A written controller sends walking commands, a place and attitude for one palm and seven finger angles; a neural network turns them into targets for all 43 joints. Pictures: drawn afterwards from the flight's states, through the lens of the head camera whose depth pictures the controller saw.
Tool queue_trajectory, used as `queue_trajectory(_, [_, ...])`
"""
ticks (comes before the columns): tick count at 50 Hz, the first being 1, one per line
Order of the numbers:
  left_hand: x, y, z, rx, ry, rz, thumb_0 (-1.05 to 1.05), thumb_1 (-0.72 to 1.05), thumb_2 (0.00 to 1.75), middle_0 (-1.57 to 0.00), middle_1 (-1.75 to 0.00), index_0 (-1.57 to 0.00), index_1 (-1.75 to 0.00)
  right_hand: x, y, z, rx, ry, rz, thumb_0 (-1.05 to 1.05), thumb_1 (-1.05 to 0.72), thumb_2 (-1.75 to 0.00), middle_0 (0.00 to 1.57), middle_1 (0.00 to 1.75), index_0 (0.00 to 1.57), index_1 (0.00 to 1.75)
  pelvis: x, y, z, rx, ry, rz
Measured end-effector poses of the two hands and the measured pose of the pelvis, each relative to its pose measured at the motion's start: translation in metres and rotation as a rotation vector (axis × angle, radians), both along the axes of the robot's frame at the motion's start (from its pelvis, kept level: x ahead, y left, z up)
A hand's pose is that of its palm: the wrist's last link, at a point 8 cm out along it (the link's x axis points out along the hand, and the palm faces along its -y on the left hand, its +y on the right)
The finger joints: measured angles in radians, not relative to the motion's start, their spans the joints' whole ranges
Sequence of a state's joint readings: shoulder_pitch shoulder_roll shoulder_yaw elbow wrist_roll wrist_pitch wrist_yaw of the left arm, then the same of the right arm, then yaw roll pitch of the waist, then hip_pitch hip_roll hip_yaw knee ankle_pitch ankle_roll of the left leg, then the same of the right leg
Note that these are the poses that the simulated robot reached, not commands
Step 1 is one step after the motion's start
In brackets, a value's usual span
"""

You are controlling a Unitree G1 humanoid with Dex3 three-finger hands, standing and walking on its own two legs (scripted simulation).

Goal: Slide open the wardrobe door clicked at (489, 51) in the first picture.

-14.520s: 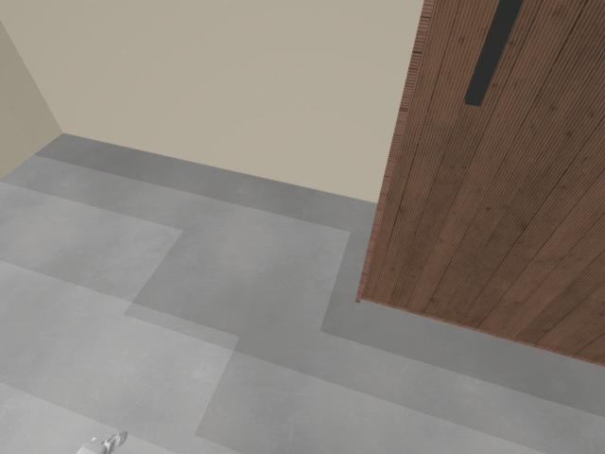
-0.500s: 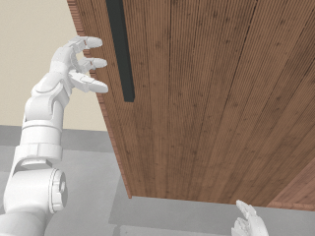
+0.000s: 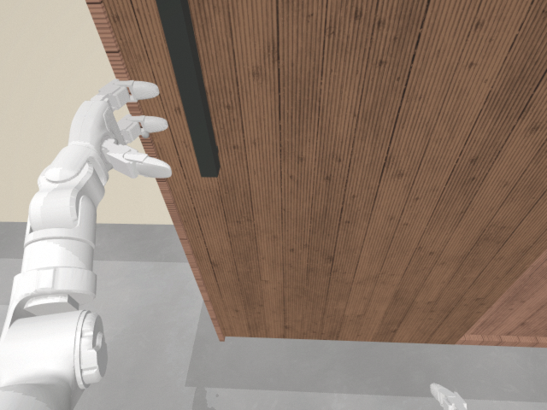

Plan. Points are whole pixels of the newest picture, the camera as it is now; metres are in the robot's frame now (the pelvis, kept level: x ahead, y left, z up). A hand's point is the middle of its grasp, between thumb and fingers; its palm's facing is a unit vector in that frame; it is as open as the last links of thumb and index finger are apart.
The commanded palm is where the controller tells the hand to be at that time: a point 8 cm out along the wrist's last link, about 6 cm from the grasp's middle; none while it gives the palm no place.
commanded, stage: move the hooked fingers beside the handle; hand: left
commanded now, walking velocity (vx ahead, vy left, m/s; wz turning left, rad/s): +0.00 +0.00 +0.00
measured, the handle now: (196, 84) +0.48 +0.13 +0.26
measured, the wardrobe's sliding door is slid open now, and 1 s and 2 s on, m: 0.00 0.00 0.00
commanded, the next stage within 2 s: none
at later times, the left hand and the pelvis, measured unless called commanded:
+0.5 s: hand (141, 121) +0.41 +0.20 +0.24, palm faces +0.01 -1.00 -0.01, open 14.0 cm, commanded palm +0.39 +0.25 +0.23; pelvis +0.01 +0.00 +0.00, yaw +1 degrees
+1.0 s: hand (145, 134) +0.41 +0.19 +0.23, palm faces +0.05 -1.00 -0.04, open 14.0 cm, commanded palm +0.38 +0.24 +0.24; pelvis +0.00 +0.00 +0.00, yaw +0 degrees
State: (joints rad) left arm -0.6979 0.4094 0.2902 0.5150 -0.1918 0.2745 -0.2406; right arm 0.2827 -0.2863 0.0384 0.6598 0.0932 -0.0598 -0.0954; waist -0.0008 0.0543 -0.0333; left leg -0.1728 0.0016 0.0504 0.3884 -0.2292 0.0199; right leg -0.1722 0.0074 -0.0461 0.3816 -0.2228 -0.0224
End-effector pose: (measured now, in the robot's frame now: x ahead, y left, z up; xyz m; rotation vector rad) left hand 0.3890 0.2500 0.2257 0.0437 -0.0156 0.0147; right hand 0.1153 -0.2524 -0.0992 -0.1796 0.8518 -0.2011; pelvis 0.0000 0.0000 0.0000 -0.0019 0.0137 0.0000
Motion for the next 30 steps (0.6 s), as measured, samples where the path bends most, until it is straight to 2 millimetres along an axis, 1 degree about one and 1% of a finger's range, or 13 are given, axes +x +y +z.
queue_trajectory(3, [-0.002, -0.010, 0.010, -0.019, -0.071, -0.028, -0.02, -0.50, 0.30, -0.29, -1.20, -0.30, -1.20, 0.010, 0.003, 0.004, -0.005, -0.026, 0.019, 0.01, -0.90, -0.90, 0.20, 0.30, 0.20, 0.30, 0.001, -0.001, 0.000, 0.000, -0.006, 0.005])
queue_trajectory(6, [0.002, -0.014, 0.020, -0.036, -0.082, -0.025, -0.02, -0.51, 0.30, -0.30, -1.20, -0.30, -1.20, 0.023, 0.008, 0.009, 0.001, -0.060, 0.032, 0.01, -0.90, -0.90, 0.20, 0.30, 0.20, 0.30, 0.001, -0.002, 0.000, 0.000, -0.007, 0.006])
queue_trajectory(8, [0.008, -0.011, 0.021, -0.038, -0.042, -0.003, -0.02, -0.51, 0.30, -0.30, -1.20, -0.30, -1.20, 0.030, 0.010, 0.011, 0.010, -0.081, 0.035, 0.01, -0.90, -0.90, 0.20, 0.30, 0.20, 0.30, 0.001, -0.002, 0.000, 0.000, -0.002, 0.005])
queue_trajectory(11, [0.013, -0.001, 0.013, -0.031, 0.040, 0.040, -0.02, -0.51, 0.30, -0.30, -1.20, -0.30, -1.20, 0.036, 0.013, 0.013, 0.025, -0.097, 0.033, 0.01, -0.90, -0.90, 0.20, 0.30, 0.20, 0.30, 0.001, -0.003, 0.000, 0.001, 0.009, 0.002])
queue_trajectory(13, [0.012, 0.005, 0.006, -0.016, 0.063, 0.057, -0.02, -0.50, 0.30, -0.30, -1.20, -0.30, -1.20, 0.037, 0.013, 0.012, 0.031, -0.099, 0.033, 0.01, -0.90, -0.90, 0.20, 0.30, 0.20, 0.30, 0.002, -0.003, 0.000, 0.001, 0.012, 0.001])
queue_trajectory(15, [0.008, 0.006, 0.004, 0.004, 0.042, 0.052, -0.02, -0.50, 0.30, -0.30, -1.20, -0.30, -1.20, 0.037, 0.013, 0.012, 0.031, -0.094, 0.037, 0.01, -0.90, -0.90, 0.20, 0.30, 0.20, 0.30, 0.003, -0.003, 0.000, 0.001, 0.010, 0.002])
queue_trajectory(17, [0.003, 0.003, 0.007, 0.007, -0.011, 0.027, -0.02, -0.50, 0.30, -0.30, -1.20, -0.30, -1.19, 0.036, 0.013, 0.011, 0.027, -0.084, 0.047, 0.01, -0.90, -0.90, 0.20, 0.30, 0.20, 0.30, 0.004, -0.003, 0.000, 0.001, 0.005, 0.005])
queue_trajectory(21, [-0.004, -0.004, 0.020, -0.017, -0.092, -0.023, -0.02, -0.50, 0.30, -0.30, -1.20, -0.30, -1.20, 0.037, 0.014, 0.010, 0.020, -0.072, 0.060, 0.01, -0.90, -0.90, 0.20, 0.30, 0.20, 0.30, 0.006, -0.003, -0.001, 0.000, -0.006, 0.009])
queue_trajectory(24, [-0.001, -0.003, 0.021, -0.035, -0.055, -0.017, -0.02, -0.51, 0.30, -0.30, -1.20, -0.30, -1.20, 0.039, 0.015, 0.010, 0.020, -0.072, 0.060, 0.01, -0.90, -0.90, 0.20, 0.30, 0.20, 0.30, 0.005, -0.004, -0.001, 0.000, -0.006, 0.013])
queue_trajectory(28, [0.004, 0.005, 0.007, -0.024, 0.043, 0.032, -0.02, -0.51, 0.30, -0.30, -1.20, -0.30, -1.20, 0.038, 0.013, 0.010, 0.026, -0.076, 0.046, 0.01, -0.90, -0.90, 0.20, 0.30, 0.20, 0.30, 0.004, -0.003, -0.001, 0.000, 0.003, 0.010])
queue_trajectory(30, [0.003, 0.007, 0.003, -0.011, 0.050, 0.042, -0.02, -0.51, 0.30, -0.30, -1.20, -0.30, -1.20, 0.036, 0.013, 0.009, 0.027, -0.076, 0.041, 0.01, -0.90, -0.90, 0.20, 0.30, 0.20, 0.30, 0.003, -0.003, -0.001, 0.000, 0.004, 0.009])
